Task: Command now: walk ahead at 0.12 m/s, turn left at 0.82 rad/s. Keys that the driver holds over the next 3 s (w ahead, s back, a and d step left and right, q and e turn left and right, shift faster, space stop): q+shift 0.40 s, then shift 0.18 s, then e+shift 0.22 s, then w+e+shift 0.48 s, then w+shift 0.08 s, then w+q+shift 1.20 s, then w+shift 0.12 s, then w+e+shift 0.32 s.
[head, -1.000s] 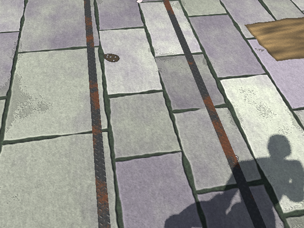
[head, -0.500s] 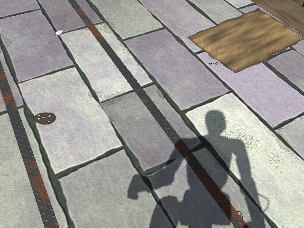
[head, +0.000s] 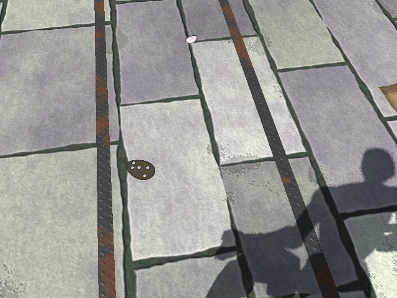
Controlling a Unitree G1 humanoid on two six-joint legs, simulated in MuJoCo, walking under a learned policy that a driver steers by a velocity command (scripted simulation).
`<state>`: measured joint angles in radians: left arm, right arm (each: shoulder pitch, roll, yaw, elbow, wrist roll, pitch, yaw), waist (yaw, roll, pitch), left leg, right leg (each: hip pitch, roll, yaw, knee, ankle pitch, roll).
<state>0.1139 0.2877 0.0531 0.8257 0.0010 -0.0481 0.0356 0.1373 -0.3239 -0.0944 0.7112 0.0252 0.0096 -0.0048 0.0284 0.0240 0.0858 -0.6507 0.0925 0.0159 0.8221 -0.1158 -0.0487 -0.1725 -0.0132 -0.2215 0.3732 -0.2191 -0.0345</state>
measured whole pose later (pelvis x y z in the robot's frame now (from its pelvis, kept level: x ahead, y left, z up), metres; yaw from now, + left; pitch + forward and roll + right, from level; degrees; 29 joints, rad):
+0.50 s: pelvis +0.12 +0.01 -0.01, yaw +26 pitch +3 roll -1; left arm 0.05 0.30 0.07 0.78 -0.01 -0.01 0.01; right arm 0.15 -0.33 -0.10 0.56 0.01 0.06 -0.04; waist -0.02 0.01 0.05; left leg -0.40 -0.16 -0.25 0.51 -0.13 0.04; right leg -0.46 0.05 0.15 0.70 -0.29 0.07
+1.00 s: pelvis +0.16 +0.01 +0.00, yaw +17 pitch +3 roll +0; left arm 0.23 0.31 0.09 0.70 -0.05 0.01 0.02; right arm 0.26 -0.28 -0.08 0.70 0.00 -0.05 -0.02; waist 0.00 -0.02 -0.02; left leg -0.11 -0.03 -0.03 0.37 -0.30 0.02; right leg -0.52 0.07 0.14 0.86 -0.34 -0.01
